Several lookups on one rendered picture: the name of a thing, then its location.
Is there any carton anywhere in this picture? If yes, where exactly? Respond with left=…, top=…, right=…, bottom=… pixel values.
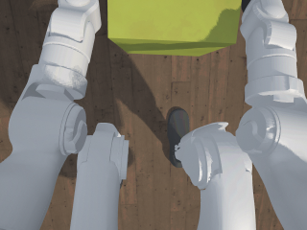
left=107, top=0, right=242, bottom=57

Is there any left robot forearm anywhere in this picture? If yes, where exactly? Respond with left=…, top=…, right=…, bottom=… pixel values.
left=8, top=0, right=102, bottom=141

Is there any robot right upper arm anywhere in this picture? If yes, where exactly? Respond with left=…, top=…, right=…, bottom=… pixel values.
left=235, top=104, right=307, bottom=230

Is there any robot left upper arm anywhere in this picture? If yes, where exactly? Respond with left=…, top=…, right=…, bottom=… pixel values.
left=0, top=96, right=88, bottom=230

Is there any robot left shin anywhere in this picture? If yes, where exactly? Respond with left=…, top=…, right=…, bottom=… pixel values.
left=77, top=123, right=122, bottom=182

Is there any right robot forearm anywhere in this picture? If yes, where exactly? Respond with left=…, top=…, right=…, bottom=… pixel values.
left=240, top=0, right=307, bottom=113

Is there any robot right thigh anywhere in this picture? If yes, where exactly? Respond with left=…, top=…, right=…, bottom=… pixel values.
left=187, top=131, right=256, bottom=230

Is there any right robot hand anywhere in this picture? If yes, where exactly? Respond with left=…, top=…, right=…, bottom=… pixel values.
left=241, top=0, right=251, bottom=12

